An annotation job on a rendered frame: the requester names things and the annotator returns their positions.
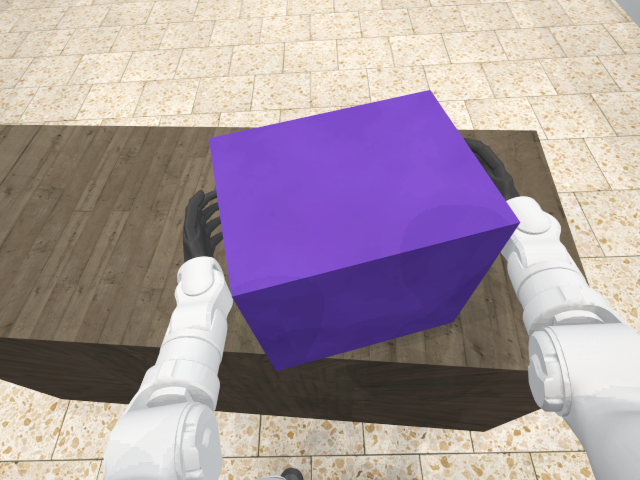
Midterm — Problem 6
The robot left forearm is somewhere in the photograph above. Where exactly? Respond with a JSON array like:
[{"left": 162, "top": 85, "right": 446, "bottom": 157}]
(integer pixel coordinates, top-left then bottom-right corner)
[{"left": 103, "top": 257, "right": 233, "bottom": 480}]

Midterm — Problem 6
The right robot upper arm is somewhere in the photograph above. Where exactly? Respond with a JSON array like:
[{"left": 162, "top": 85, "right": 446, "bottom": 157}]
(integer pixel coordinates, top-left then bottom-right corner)
[{"left": 528, "top": 323, "right": 640, "bottom": 480}]

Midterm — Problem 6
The carton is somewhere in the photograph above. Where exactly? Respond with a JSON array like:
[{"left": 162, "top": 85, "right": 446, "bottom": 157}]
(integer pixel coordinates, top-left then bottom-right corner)
[{"left": 209, "top": 90, "right": 520, "bottom": 371}]

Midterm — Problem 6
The robot right forearm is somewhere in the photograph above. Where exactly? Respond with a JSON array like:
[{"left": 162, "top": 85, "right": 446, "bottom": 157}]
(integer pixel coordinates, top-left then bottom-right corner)
[{"left": 501, "top": 196, "right": 640, "bottom": 339}]

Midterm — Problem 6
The robot right hand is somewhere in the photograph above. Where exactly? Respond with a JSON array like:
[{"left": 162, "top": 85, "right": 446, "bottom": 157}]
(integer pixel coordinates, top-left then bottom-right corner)
[{"left": 464, "top": 138, "right": 521, "bottom": 201}]

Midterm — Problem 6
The left robot upper arm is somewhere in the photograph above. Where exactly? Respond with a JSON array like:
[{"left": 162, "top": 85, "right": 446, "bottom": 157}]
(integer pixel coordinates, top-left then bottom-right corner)
[{"left": 105, "top": 401, "right": 223, "bottom": 480}]

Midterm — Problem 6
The pedestal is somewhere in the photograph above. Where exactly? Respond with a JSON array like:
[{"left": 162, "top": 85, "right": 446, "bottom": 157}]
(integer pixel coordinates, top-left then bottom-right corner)
[{"left": 0, "top": 125, "right": 590, "bottom": 432}]

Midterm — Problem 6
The robot left hand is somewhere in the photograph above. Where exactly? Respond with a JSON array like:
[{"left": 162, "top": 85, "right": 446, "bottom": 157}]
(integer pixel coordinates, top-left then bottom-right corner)
[{"left": 183, "top": 190, "right": 223, "bottom": 263}]

